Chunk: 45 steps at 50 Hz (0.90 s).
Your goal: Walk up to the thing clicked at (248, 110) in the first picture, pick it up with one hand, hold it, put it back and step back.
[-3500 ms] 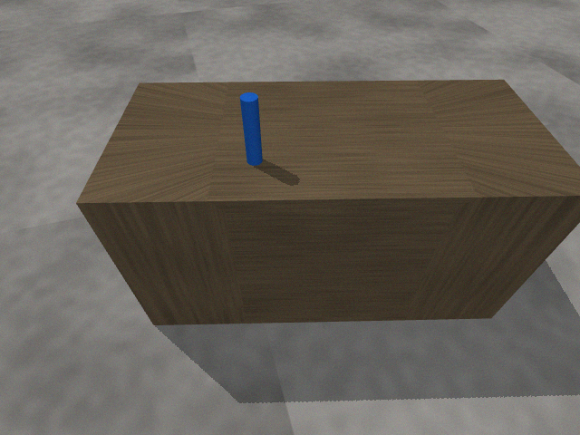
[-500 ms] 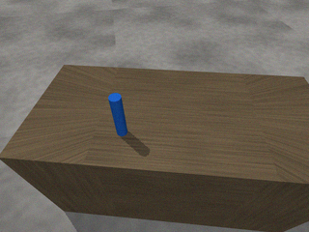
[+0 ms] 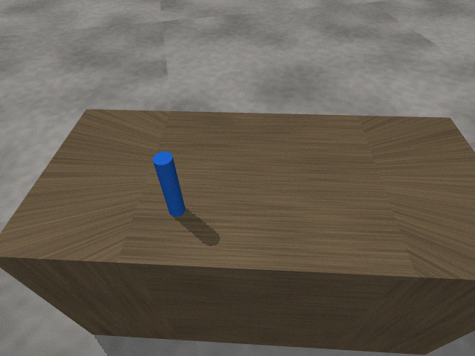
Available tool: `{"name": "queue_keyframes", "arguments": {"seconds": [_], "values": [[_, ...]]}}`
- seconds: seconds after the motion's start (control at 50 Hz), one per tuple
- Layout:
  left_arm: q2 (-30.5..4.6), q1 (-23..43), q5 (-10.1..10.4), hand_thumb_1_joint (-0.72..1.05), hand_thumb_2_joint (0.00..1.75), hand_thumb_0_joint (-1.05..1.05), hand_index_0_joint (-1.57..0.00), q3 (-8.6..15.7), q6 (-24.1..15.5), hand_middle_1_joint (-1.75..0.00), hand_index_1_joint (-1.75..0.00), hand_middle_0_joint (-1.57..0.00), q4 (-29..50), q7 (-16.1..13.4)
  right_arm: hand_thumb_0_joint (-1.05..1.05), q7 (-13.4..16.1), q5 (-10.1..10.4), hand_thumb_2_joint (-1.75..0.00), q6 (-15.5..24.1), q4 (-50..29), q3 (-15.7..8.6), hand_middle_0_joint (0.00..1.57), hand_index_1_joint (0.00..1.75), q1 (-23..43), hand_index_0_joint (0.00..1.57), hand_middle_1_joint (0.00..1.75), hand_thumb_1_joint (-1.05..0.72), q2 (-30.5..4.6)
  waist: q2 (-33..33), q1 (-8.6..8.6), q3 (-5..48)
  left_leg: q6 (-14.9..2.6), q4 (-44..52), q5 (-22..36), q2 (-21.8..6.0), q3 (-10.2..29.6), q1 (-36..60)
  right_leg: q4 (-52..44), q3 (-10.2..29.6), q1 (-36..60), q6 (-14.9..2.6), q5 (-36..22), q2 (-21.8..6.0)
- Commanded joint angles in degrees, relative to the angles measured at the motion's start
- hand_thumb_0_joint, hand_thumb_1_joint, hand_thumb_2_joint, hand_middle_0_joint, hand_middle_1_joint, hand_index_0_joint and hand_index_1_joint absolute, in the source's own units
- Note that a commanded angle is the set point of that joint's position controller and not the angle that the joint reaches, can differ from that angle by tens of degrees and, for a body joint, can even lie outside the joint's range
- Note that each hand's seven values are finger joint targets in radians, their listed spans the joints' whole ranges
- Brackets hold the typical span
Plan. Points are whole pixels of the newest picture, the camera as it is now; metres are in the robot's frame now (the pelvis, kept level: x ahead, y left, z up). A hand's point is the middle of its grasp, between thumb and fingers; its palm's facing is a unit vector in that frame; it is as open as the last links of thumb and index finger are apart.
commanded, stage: walk up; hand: left
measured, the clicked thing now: (170, 186) +0.49 +0.19 -0.04
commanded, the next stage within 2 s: stand in 0.48 s
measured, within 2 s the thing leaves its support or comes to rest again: neither
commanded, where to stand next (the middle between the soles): +0.03 +0.01 m, yaw -2 degrees
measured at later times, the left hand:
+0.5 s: hand out of the picture +0.10 +0.25 -0.15, palm faces -0.01 -0.94 -0.35, open 7.4 cm
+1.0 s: hand out of the picture +0.09 +0.25 -0.15, palm faces -0.01 -0.94 -0.35, open 7.4 cm
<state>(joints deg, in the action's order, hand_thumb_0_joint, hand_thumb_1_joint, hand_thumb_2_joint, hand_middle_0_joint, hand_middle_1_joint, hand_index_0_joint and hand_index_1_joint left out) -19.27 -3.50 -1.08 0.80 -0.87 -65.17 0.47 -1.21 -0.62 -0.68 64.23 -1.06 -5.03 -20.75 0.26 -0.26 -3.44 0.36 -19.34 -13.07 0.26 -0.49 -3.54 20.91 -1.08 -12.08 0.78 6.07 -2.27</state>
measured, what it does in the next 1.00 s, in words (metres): stands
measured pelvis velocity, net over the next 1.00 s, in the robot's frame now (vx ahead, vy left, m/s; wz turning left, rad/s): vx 0.02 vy -0.01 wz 0.01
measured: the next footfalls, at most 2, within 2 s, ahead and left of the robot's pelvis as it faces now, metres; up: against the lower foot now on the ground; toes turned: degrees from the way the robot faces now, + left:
none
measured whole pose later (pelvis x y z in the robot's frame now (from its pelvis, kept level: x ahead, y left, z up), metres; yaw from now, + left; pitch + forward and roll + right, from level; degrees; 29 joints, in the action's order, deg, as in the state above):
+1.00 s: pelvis +0.02 -0.01 +0.00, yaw +1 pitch -2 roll +0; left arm -19.7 -6.1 -0.8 0.0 -0.6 -65.3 0.7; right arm -0.7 -0.9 0.4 64.2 -0.2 -6.9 -20.3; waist 0.8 -0.1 -3.0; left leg 1.2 -17.5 -13.8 -0.9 0.7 -1.5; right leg 20.3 -2.4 -10.2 0.1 7.8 -1.4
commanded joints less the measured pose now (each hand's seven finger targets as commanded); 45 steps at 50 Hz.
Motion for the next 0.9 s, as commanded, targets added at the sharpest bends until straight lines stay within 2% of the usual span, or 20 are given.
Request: {"name": "queue_keyframes", "arguments": {"seconds": [0.0, 0.14, 0.18, 0.28, 0.36, 0.44, 0.46, 0.48, 0.5, 0.56, 0.72, 0.82, 0.88], "values": [[-13.0, 3.1, 0.2, 0.9, 0.9, 0.0, -0.2, 2.5, -1.2, -0.3, -0.3, -0.2, 3.4, -1.0, 0.0, 0.8, 0.2, -0.9, 1.1, -3.2, -2.2, 0.2, 0.3, 2.4, 0.2, 0.3, -0.9, -11.2, -0.8, -0.54, 3.8, -1.84, 4.8, 0.4, -6.5, 4.9, -5.0, -4.4, 6.3, 4.8, -1.42, 2.0, -6.0], [-13.3, 2.9, 0.1, 0.9, 0.9, 0.0, -0.2, 2.9, -1.1, -0.3, -0.3, -0.2, 3.7, -1.0, 0.0, 0.7, 0.1, -0.9, 1.0, -2.9, -2.3, 0.2, 0.3, 0.8, 0.2, 0.3, -0.9, -11.5, -1.8, -0.38, 4.3, -2.08, 3.6, 0.0, -6.2, 4.7, -4.3, -5.3, 7.2, 3.7, -1.65, 4.9, -6.0], [-13.4, 3.8, 0.0, 0.9, 0.9, 0.0, -0.2, 2.9, -1.1, -0.3, -0.3, -0.2, 4.1, -0.9, 0.0, 0.8, -0.1, -0.9, 1.0, -2.6, -2.3, 0.2, 0.3, -0.1, 0.2, 0.3, -0.9, -11.6, -2.2, 0.03, 4.8, -1.9, 3.8, 0.4, -6.2, 4.8, -4.6, -4.7, 7.4, 4.1, -1.9, 3.2, -6.3], [-12.7, 3.1, 0.3, 0.9, 0.9, 0.0, -0.2, 2.8, -1.1, -0.3, -0.3, -0.2, 4.0, -1.0, 0.0, 1.1, 0.1, -0.9, 1.3, -2.9, -2.3, 0.2, 0.3, -0.1, 0.2, 0.3, -0.9, -11.8, -1.2, -0.16, 6.7, -1.96, 3.9, 6.2, -7.1, 5.1, -4.0, -2.0, 5.8, 6.8, -1.96, -5.5, -5.8], [-12.5, 2.8, 0.5, 0.9, 0.9, 0.0, -0.2, 2.6, -0.9, -0.3, -0.3, -0.2, 4.0, -1.1, 0.0, 1.2, 0.2, -0.9, 1.3, -3.2, -2.5, 0.2, 0.3, 0.2, 0.2, 0.3, -0.9, -11.9, -1.1, -0.19, 6.7, -1.99, 3.6, 8.9, -7.3, 4.6, -3.3, -1.4, 5.1, 7.0, -1.82, -8.6, -5.8], [-12.5, 2.6, 0.5, 0.9, 0.9, 0.0, -0.2, 2.5, -0.8, -0.3, -0.3, -0.2, 3.9, -1.2, 0.0, 1.2, 0.2, -0.9, 1.0, -3.4, -2.5, 0.2, 0.3, 0.3, 0.2, 0.3, -0.9, -11.6, -0.9, -0.15, 5.6, -2.05, 3.7, 7.1, -7.3, 4.4, -3.3, -1.7, 5.1, 6.1, -1.72, -6.5, -5.8], [-12.2, 2.1, 0.6, 0.9, 0.9, 0.0, -0.2, 1.9, -0.7, -0.3, -0.3, -0.2, 3.4, -1.0, 0.0, 1.4, -0.1, -0.9, 1.5, -3.0, -1.9, 0.2, 0.3, -0.7, 0.2, 0.3, -0.9, -10.7, -1.6, 0.65, 7.2, -1.63, 5.5, 5.9, -8.0, 5.6, -2.9, -1.7, 4.8, 7.1, -1.95, -4.0, -5.4], [-12.0, 2.2, 0.6, 0.9, 0.9, 0.0, -0.2, 1.8, -0.7, -0.3, -0.3, -0.2, 3.5, -0.9, 0.0, 1.4, -0.2, -0.9, 1.7, -2.9, -1.8, 0.2, 0.3, -0.3, 0.2, 0.3, -0.9, -11.0, -0.5, 0.02, 4.6, -1.47, 6.3, 3.4, -7.6, 6.0, -5.3, -2.6, 5.0, 6.8, -1.55, -0.7, -4.8], [-12.3, 2.2, 0.5, 0.9, 0.9, 0.0, -0.2, 1.8, -0.7, -0.3, -0.3, -0.2, 3.6, -0.8, 0.0, 1.4, -0.3, -0.9, 1.8, -3.0, -1.9, 0.2, 0.3, 0.2, 0.2, 0.3, -0.9, -11.3, -0.2, 0.01, 4.2, -1.55, 6.5, 2.2, -7.7, 5.8, -5.7, -2.8, 5.1, 6.8, -1.6, -0.1, -5.0], [-12.9, 2.1, 0.5, 0.9, 0.9, 0.0, -0.2, 1.8, -0.7, -0.3, -0.3, -0.2, 3.5, -0.7, 0.0, 1.4, -0.2, -0.9, 2.0, -3.0, -1.9, 0.2, 0.3, 0.3, 0.2, 0.3, -0.9, -11.4, -0.2, -0.03, 2.8, -1.33, 6.7, 2.2, -7.5, 5.8, -5.5, -3.1, 5.5, 5.8, -1.9, 1.3, -5.2], [-12.8, 1.1, 0.6, 0.9, 0.9, 0.0, -0.2, 1.6, -1.2, -0.3, -0.3, -0.2, 3.8, -0.6, 0.0, 1.5, 0.0, -0.9, 2.4, -3.3, -1.8, 0.2, 0.3, -0.2, 0.2, 0.3, -0.9, -11.4, 0.3, 0.37, 4.6, -1.05, 5.5, 8.2, -7.7, 5.2, -3.3, -2.5, 5.2, 7.6, -2.03, -7.8, -5.7], [-12.5, 0.9, 0.5, 0.9, 0.9, 0.0, -0.2, 1.4, -1.1, -0.3, -0.3, -0.2, 3.7, -0.7, 0.0, 1.6, 0.1, -0.9, 2.3, -3.3, -1.8, 0.2, 0.3, -0.2, 0.2, 0.3, -0.9, -11.7, 0.2, 0.53, 5.7, -0.88, 5.1, 9.4, -7.9, 5.0, -2.1, -2.4, 5.0, 8.1, -2.09, -8.5, -5.8], [-13.0, 0.8, 0.6, 0.9, 0.9, 0.0, -0.2, 1.4, -1.2, -0.3, -0.3, -0.2, 3.6, -0.8, 0.0, 1.5, 0.2, -0.9, 2.1, -3.2, -1.6, 0.2, 0.3, 0.0, 0.2, 0.3, -0.9, -11.5, -0.7, 0.28, 5.2, -1.04, 5.3, 7.7, -7.8, 5.0, -2.6, -3.0, 5.1, 8.1, -1.89, -6.6, -5.7]]}}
